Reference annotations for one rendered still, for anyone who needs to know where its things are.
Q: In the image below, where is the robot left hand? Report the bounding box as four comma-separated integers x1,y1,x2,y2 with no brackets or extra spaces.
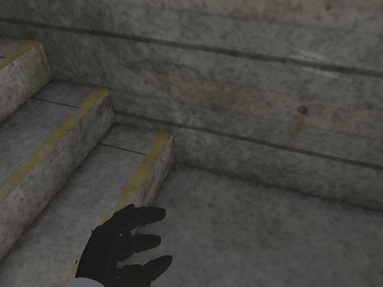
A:
75,204,172,287

